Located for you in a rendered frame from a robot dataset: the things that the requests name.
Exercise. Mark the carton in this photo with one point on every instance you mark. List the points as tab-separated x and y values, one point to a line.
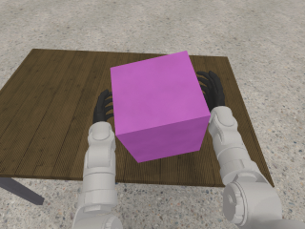
158	107

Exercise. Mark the robot right hand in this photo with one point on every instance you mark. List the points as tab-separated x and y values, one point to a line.
213	95

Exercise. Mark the right robot upper arm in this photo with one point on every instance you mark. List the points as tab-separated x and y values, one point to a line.
255	205

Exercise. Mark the left robot upper arm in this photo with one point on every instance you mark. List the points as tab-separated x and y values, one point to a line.
108	221

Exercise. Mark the table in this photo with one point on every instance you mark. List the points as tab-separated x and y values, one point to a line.
46	111

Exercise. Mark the robot left forearm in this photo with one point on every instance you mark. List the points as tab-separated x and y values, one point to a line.
98	188

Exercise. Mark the robot right forearm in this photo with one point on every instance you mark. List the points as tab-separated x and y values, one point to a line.
231	153

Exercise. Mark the robot left hand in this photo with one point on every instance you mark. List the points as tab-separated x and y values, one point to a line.
99	113

